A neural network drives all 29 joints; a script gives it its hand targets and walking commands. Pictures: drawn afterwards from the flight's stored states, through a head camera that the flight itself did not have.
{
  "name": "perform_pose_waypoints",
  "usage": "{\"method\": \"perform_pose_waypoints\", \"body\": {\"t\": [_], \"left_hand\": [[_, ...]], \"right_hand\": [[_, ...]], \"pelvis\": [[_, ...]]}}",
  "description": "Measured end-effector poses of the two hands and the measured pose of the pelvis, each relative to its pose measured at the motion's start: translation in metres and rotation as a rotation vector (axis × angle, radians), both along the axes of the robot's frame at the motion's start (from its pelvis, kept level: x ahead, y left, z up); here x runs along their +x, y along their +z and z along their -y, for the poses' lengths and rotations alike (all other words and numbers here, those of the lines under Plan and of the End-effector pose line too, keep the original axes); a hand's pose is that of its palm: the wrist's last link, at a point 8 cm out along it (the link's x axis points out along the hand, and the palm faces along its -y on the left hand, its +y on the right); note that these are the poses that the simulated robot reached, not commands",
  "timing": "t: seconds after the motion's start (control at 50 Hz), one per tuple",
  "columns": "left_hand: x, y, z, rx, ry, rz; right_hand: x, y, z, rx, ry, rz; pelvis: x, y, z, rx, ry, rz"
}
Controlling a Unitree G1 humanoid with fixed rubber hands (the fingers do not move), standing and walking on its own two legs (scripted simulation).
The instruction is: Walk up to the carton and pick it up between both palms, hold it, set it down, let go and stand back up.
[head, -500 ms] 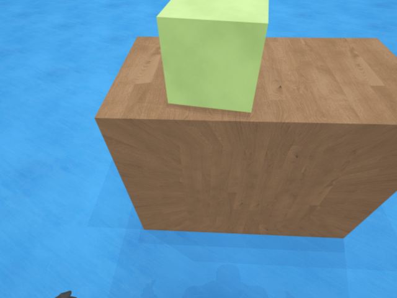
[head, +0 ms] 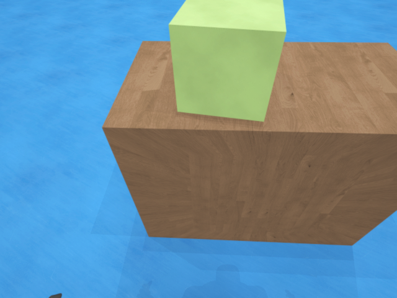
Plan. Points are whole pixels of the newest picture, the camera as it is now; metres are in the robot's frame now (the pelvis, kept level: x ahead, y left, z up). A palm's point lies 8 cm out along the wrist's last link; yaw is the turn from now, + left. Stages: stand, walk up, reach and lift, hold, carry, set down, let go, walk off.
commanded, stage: walk up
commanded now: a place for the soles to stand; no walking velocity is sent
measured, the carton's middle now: (228, 51) +0.75 -0.07 +0.15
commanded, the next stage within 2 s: none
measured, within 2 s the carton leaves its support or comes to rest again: neither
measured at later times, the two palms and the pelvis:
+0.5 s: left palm out of the picture +0.13 +0.30 -0.04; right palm (382, 296) +0.17 -0.35 -0.08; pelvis +0.08 -0.03 +0.02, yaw +0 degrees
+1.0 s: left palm (62, 248) +0.26 +0.33 -0.06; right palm (356, 254) +0.25 -0.33 -0.08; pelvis +0.19 +0.00 +0.01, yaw +1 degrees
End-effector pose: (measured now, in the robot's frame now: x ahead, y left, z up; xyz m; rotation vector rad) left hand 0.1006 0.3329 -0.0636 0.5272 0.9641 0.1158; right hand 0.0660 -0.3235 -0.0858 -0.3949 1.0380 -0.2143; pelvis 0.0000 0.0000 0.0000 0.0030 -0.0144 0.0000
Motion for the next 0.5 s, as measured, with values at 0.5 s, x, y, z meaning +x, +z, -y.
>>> {"method": "perform_pose_waypoints", "body": {"t": [0.5], "left_hand": [[0.026,0.024,0.031,0.023,0.08,-0.018]], "right_hand": [[0.103,0.004,0.023,0.058,0.065,0.007]], "pelvis": [[0.081,0.016,0.032,0.024,0.0,0.027]]}}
